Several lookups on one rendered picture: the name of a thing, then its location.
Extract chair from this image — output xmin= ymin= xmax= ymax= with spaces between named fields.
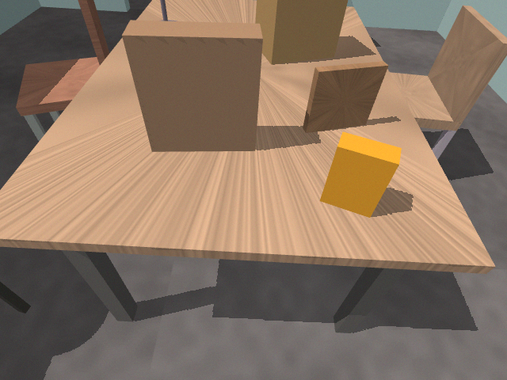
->
xmin=16 ymin=0 xmax=109 ymax=141
xmin=390 ymin=6 xmax=507 ymax=160

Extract table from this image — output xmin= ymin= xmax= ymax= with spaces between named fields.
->
xmin=0 ymin=0 xmax=496 ymax=333

